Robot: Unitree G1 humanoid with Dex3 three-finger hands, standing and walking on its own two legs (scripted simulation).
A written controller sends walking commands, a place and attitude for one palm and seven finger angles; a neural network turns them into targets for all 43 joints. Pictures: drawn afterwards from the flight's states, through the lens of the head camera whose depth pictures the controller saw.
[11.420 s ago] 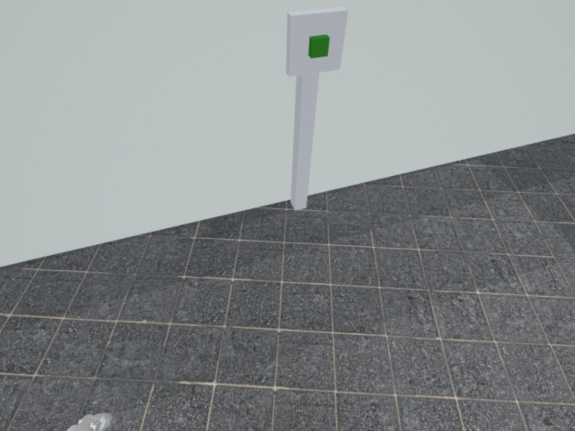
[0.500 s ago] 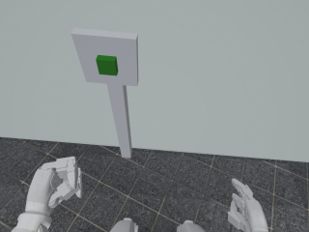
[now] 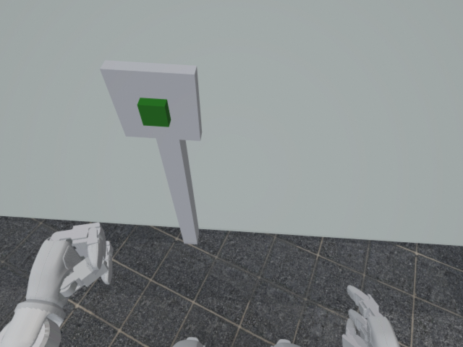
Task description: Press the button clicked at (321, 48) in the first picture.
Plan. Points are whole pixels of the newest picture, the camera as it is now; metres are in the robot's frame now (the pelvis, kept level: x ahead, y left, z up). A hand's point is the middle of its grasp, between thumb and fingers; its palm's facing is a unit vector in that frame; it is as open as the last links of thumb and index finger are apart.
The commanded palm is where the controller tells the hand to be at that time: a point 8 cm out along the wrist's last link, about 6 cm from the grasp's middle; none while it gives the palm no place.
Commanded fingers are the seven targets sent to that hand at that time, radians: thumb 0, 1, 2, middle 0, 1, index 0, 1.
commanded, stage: raise the hand and make a fist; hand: left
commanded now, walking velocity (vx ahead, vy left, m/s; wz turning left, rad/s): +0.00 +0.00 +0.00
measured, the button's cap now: (155, 111) +0.55 +0.20 +0.07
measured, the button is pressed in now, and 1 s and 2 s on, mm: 0 0 0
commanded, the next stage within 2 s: aim a knuckle at the button in 0.32 s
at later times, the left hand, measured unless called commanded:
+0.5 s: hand (110, 271) +0.22 +0.19 +0.06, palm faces +0.00 -1.00 -0.06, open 3.1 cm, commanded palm +0.21 +0.25 +0.07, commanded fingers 0.00 0.90 0.90 -1.30 -1.50 -1.30 -1.50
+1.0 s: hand (135, 215) +0.32 +0.18 +0.05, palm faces -0.01 -1.00 -0.05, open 3.1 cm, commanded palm +0.30 +0.24 +0.05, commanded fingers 0.00 0.90 0.90 -1.30 -1.50 -1.30 -1.50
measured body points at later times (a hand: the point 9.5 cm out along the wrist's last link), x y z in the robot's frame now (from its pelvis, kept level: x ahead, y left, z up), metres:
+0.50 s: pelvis -0.01 -0.01 +0.00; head +0.04 -0.01 +0.45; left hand +0.21 +0.25 +0.07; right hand +0.17 -0.24 -0.07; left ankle -0.01 +0.11 -0.68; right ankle +0.01 -0.12 -0.68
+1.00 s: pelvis -0.02 -0.01 +0.00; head +0.05 -0.01 +0.44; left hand +0.31 +0.24 +0.06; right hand +0.12 -0.26 -0.09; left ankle -0.01 +0.11 -0.68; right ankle +0.01 -0.12 -0.68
